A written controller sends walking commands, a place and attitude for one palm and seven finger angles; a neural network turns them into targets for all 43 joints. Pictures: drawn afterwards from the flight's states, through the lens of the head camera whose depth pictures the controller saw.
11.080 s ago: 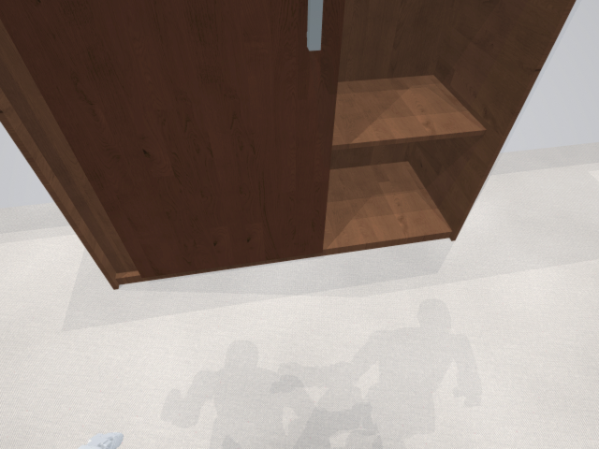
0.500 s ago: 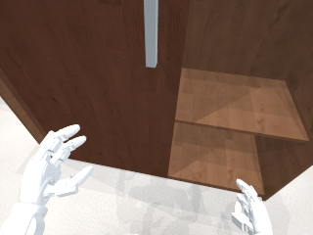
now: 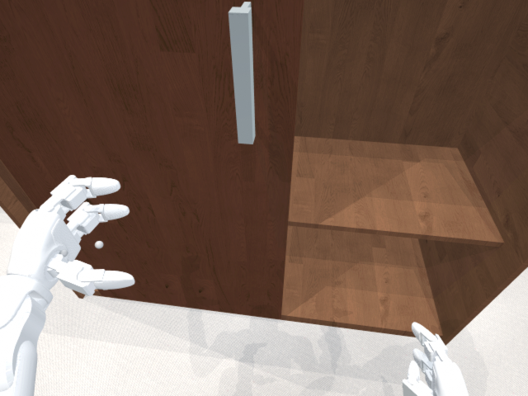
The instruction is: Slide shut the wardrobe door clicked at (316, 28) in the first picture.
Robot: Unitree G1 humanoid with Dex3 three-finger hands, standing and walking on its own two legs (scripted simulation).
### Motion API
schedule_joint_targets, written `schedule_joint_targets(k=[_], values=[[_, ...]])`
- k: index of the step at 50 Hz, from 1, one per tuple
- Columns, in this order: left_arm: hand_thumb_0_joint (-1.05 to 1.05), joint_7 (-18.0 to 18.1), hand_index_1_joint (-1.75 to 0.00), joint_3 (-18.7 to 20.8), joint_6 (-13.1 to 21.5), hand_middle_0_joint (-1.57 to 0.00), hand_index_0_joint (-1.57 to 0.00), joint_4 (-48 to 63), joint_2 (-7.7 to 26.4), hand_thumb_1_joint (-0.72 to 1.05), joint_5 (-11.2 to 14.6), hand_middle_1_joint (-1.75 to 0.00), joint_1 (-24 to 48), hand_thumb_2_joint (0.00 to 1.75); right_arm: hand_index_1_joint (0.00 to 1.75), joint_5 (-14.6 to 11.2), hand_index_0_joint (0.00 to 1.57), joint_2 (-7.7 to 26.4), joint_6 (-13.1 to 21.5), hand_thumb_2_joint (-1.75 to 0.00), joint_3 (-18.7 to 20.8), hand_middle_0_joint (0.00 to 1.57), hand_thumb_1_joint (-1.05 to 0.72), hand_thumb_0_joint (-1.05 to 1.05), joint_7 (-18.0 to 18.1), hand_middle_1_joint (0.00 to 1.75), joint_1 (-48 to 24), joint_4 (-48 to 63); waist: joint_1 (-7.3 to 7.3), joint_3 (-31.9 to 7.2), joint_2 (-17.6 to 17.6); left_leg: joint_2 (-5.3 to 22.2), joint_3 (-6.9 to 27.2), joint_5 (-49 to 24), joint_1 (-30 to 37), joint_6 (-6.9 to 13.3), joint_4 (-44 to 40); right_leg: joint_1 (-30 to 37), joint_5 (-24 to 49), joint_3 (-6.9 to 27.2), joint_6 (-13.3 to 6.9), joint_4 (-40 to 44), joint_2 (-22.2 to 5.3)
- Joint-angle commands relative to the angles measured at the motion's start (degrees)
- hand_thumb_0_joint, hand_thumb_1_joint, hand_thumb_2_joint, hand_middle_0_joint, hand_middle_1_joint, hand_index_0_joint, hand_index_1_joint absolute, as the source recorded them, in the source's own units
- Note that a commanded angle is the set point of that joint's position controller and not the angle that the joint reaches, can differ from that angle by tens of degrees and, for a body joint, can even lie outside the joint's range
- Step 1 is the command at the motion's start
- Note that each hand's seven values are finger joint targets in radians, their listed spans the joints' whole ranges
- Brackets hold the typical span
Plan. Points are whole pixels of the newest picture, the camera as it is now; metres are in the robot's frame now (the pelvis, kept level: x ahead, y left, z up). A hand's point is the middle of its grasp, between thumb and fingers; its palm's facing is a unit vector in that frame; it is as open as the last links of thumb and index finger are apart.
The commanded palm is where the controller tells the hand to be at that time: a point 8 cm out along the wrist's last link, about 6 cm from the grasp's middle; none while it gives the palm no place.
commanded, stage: raise the hand with hooked fingers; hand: left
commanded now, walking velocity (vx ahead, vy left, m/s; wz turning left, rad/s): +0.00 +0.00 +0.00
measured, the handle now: (246, 77) +0.53 +0.09 +0.25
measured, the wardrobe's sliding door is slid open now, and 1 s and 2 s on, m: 0.60 0.60 0.60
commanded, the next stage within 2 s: move the hooked fingers beside the handle in 0.96 s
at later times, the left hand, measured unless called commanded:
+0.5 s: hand (35, 137) +0.29 +0.29 +0.28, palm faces +0.11 -0.98 -0.15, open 13.9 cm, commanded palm +0.26 +0.32 +0.27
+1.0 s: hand (75, 158) +0.30 +0.26 +0.24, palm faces +0.07 -0.98 -0.16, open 14.0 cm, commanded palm +0.25 +0.31 +0.27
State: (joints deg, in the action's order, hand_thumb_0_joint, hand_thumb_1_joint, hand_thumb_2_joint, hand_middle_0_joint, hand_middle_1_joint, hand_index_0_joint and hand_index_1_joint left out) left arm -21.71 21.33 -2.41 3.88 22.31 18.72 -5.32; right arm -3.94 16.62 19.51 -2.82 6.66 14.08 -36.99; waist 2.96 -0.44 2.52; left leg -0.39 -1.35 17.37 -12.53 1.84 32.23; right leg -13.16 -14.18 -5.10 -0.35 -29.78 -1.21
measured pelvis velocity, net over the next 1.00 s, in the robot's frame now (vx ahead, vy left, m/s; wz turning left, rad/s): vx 0.02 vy -0.01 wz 0.01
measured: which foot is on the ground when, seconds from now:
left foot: down 0.00-1.00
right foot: down 0.00-1.00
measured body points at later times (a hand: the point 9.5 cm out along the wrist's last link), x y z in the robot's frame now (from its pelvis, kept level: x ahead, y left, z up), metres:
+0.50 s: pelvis +0.02 -0.01 +0.01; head -0.01 -0.03 +0.46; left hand +0.28 +0.34 +0.29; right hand +0.23 -0.21 -0.06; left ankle +0.00 +0.10 -0.73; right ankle +0.02 -0.12 -0.73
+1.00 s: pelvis +0.02 -0.01 +0.01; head +0.00 -0.05 +0.46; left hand +0.29 +0.32 +0.26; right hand +0.23 -0.23 -0.06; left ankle +0.00 +0.10 -0.73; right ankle +0.02 -0.12 -0.73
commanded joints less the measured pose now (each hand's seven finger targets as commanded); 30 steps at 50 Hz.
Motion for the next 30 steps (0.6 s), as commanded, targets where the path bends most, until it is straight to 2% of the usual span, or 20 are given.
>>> schedule_joint_targets(k=[1, 2, 5, 6, 7, 10, 11, 13, 15, 16, 17, 18, 20, 21, 23, 25, 26, 28, 29, 30], values=[[0.00, 0.38, -1.17, 11.53, 3.88, -0.30, -0.30, 14.92, 17.71, -0.45, 2.86, -1.17, 19.70, 0.32, 0.30, 0.28, 0.20, 5.04, 3.58, -0.90, 0.83, 0.20, -0.90, 0.00, 0.06, 0.30, -8.19, 9.75, 1.34, -9.45, 5.02, 0.43, 4.98, -9.59, 4.00, -1.06, -9.31, 5.41, 5.04, 1.01, -1.65, 5.65, 2.10], [0.00, -0.10, -1.18, 10.99, 2.86, -0.30, -0.30, 12.98, 16.83, -0.48, 3.17, -1.18, 19.95, 0.31, 0.30, 0.11, 0.20, 4.73, 3.35, -0.90, 0.64, 0.20, -0.90, 0.00, -0.10, 0.30, -8.79, 9.62, 1.07, -8.05, 5.84, 0.39, 4.72, -10.22, 4.21, -1.09, -9.46, 4.83, 6.57, 1.16, -1.72, 5.86, 1.99], [0.00, -1.80, -1.20, 9.71, -2.02, -0.30, -0.30, 5.99, 15.81, -0.50, 3.39, -1.20, 21.59, 0.30, 0.30, -0.53, 0.20, 5.35, 1.98, -0.90, 0.47, 0.20, -0.90, 0.00, -0.36, 0.30, -8.95, 8.97, 0.53, -5.13, 2.38, 0.66, 4.55, -10.36, 3.54, -1.00, -9.98, 3.48, 7.98, 0.91, -1.42, 6.53, 2.06], [0.00, -2.66, -1.20, 9.20, -4.11, -0.30, -0.30, 3.89, 15.76, -0.50, 3.20, -1.20, 22.02, 0.30, 0.30, -0.60, 0.20, 5.36, 1.20, -0.90, 0.28, 0.20, -0.90, 0.00, -0.59, 0.30, -9.00, 9.00, 0.89, -3.36, 3.37, 0.47, 4.35, -10.22, 3.02, -1.10, -10.32, 3.65, 8.02, 1.29, -1.72, 7.30, 2.17], [0.00, -2.88, -1.20, 8.64, -5.87, -0.30, -0.30, 2.70, 16.03, -0.50, 2.74, -1.20, 23.58, 0.30, 0.30, -0.90, 0.20, 5.67, 0.56, -0.90, 0.22, 0.20, -0.90, 0.00, -0.69, 0.30, -9.35, 8.97, 0.46, -2.16, 1.65, 0.60, 4.30, -9.96, 2.30, -1.02, -10.49, 3.00, 7.97, 1.05, -1.52, 7.39, 1.93], [0.00, -3.41, -1.20, 8.11, -9.46, -0.30, -0.30, 4.32, 17.91, -0.50, 1.28, -1.20, 28.17, 0.30, 0.30, -1.31, 0.20, 5.81, -0.80, -0.90, 0.24, 0.20, -0.90, 0.00, -0.85, 0.30, -10.43, 10.23, 0.17, -5.86, 1.25, 0.52, 4.29, -10.90, 4.06, -0.70, -10.30, 3.37, 8.14, 1.05, -1.23, 7.20, 1.78], [0.00, -3.70, -1.20, 8.89, -10.38, -0.30, -0.30, 5.98, 19.23, -0.50, 1.48, -1.20, 29.72, 0.30, 0.30, -1.17, 0.20, 5.50, -1.15, -0.90, -0.10, 0.20, -0.90, 0.00, -1.01, 0.30, -11.21, 10.68, 0.77, -6.67, 2.44, 0.23, 4.40, -12.52, 4.77, -0.82, -10.13, 4.94, 9.71, 1.34, -1.62, 7.37, 1.75], [0.00, -3.88, -1.20, 12.24, -10.36, -0.30, -0.30, 12.32, 23.69, -0.50, 1.27, -1.20, 34.02, 0.30, 0.30, -1.01, 0.20, 5.11, -1.30, -0.90, -0.10, 0.20, -0.90, 0.00, -1.10, 0.30, -11.89, 11.78, 1.03, -14.12, 3.25, -0.12, 4.52, -16.23, 8.55, -0.64, -9.69, 7.54, 12.82, 1.28, -1.48, 6.88, 1.68], [0.00, -3.76, -1.20, 15.28, -9.50, -0.30, -0.30, 16.28, 26.31, -0.50, 1.45, -1.20, 35.29, 0.30, 0.30, -0.77, 0.20, 4.65, -1.51, -0.90, -0.30, 0.20, -0.90, 0.00, -1.20, 0.30, -12.22, 12.18, 1.44, -18.90, 3.73, -0.15, 4.38, -21.62, 11.25, -0.66, -9.10, 9.88, 17.42, 0.89, -1.47, 6.21, 1.84], [0.00, -3.70, -1.20, 16.97, -9.06, -0.30, -0.30, 17.04, 28.13, -0.50, 1.97, -1.20, 34.99, 0.30, 0.30, -0.40, 0.20, 4.31, -1.75, -0.90, -0.68, 0.20, -0.90, 0.00, -1.34, 0.30, -12.34, 11.97, 2.07, -18.36, 4.19, -0.38, 4.38, -22.86, 11.14, -0.78, -9.00, 11.03, 18.71, 0.92, -1.75, 6.55, 2.12], [0.00, -3.84, -1.20, 17.34, -8.87, -0.30, -0.30, 15.71, 27.86, -0.50, 2.37, -1.20, 35.70, 0.30, 0.30, -0.47, 0.20, 4.28, -1.89, -0.90, -0.78, 0.20, -0.90, 0.00, -1.46, 0.30, -12.42, 11.49, 1.69, -16.96, 4.47, -0.41, 4.23, -22.62, 10.71, -0.76, -9.36, 10.35, 19.00, 0.74, -1.68, 6.97, 2.07], [0.00, -3.91, -1.20, 18.16, -9.23, -0.30, -0.30, 12.12, 28.06, -0.50, 2.64, -1.20, 35.29, 0.30, 0.30, -0.47, 0.20, 4.47, -2.12, -0.90, -0.75, 0.20, -0.90, 0.00, -1.44, 0.30, -12.15, 10.89, 1.62, -15.41, 2.88, -0.34, 4.27, -21.90, 9.99, -0.65, -9.67, 9.68, 18.67, 0.49, -1.58, 7.25, 2.10], [0.00, -4.53, -1.20, 18.00, -11.13, -0.30, -0.30, 5.13, 27.66, -0.50, 2.98, -1.20, 36.15, 0.30, 0.30, -0.89, 0.20, 5.34, -2.65, -0.90, -0.52, 0.20, -0.90, 0.00, -1.49, 0.30, -12.15, 9.37, 1.08, -11.36, 1.95, -0.18, 4.17, -20.32, 8.58, -0.49, -10.12, 7.65, 17.72, 0.32, -1.53, 7.90, 1.93], [0.00, -5.04, -1.20, 18.02, -12.62, -0.30, -0.30, 1.48, 28.11, -0.50, 2.95, -1.20, 36.01, 0.30, 0.30, -0.96, 0.20, 5.49, -3.18, -0.90, -0.50, 0.20, -0.90, 0.00, -1.63, 0.30, -12.10, 8.85, 1.59, -8.60, 2.18, -0.45, 4.01, -19.23, 7.20, -0.46, -10.26, 7.31, 17.08, 0.65, -1.81, 8.90, 1.81], [0.00, -5.42, -1.20, 14.62, -14.88, -0.30, -0.30, -2.86, 26.98, -0.50, 1.54, -1.20, 39.16, 0.30, 0.30, -1.57, 0.20, 6.29, -3.79, -0.90, -0.26, 0.20, -0.90, 0.00, -1.58, 0.30, -12.34, 8.50, 0.36, -4.95, 2.34, -0.17, 3.76, -16.42, 5.82, -0.44, -10.36, 3.93, 14.04, 0.93, -1.53, 9.20, 1.29], [0.00, -6.10, -1.20, 9.53, -16.67, -0.30, -0.30, -5.93, 22.55, -0.50, 0.72, -1.20, 37.50, 0.30, 0.30, -2.17, 0.20, 6.57, -4.14, -0.90, 0.01, 0.20, -0.90, 0.00, -1.71, 0.30, -12.34, 9.14, -0.40, -4.82, 0.37, 0.02, 3.90, -15.56, 5.49, -0.55, -10.11, 2.71, 12.85, 0.96, -1.29, 8.72, 1.09], [0.00, -6.70, -1.20, 7.79, -17.23, -0.30, -0.30, -6.43, 20.46, -0.50, 0.89, -1.20, 36.22, 0.30, 0.30, -2.33, 0.20, 6.38, -4.31, -0.90, 0.00, 0.20, -0.90, 0.00, -1.96, 0.30, -12.59, 9.72, -0.09, -4.63, 0.76, 0.01, 3.83, -15.97, 5.23, -0.61, -9.71, 3.39, 13.71, 1.56, -1.57, 8.69, 0.86], [0.00, -7.68, -1.20, 7.75, -17.74, -0.30, -0.30, -2.82, 21.83, -0.50, 0.87, -1.20, 36.46, 0.30, 0.30, -2.63, 0.20, 6.83, -4.60, -0.90, 0.33, 0.20, -0.90, 0.00, -2.12, 0.30, -13.17, 10.88, 0.10, -9.81, 0.11, -0.14, 3.91, -15.83, 6.97, -0.40, -9.26, 4.51, 13.77, 1.67, -1.21, 7.83, 0.71], [0.00, -8.11, -1.20, 8.73, -17.55, -0.30, -0.30, 0.71, 23.13, -0.50, 1.03, -1.20, 37.09, 0.30, 0.30, -2.65, 0.20, 6.78, -4.67, -0.90, 0.41, 0.20, -0.90, 0.00, -2.15, 0.30, -13.75, 11.55, 0.23, -12.99, 0.74, -0.30, 3.80, -16.60, 8.32, -0.25, -8.94, 5.89, 14.59, 1.95, -1.18, 7.45, 0.67], [0.00, -8.45, -1.20, 11.33, -17.01, -0.30, -0.30, 4.13, 25.71, -0.50, 1.42, -1.20, 37.22, 0.30, 0.30, -2.49, 0.20, 6.72, -4.56, -0.90, 0.44, 0.20, -0.90, 0.00, -2.21, 0.30, -14.00, 12.33, 0.75, -16.55, -0.32, -0.55, 4.03, -17.98, 9.36, -0.07, -8.74, 7.86, 16.04, 1.88, -1.11, 6.89, 0.71]])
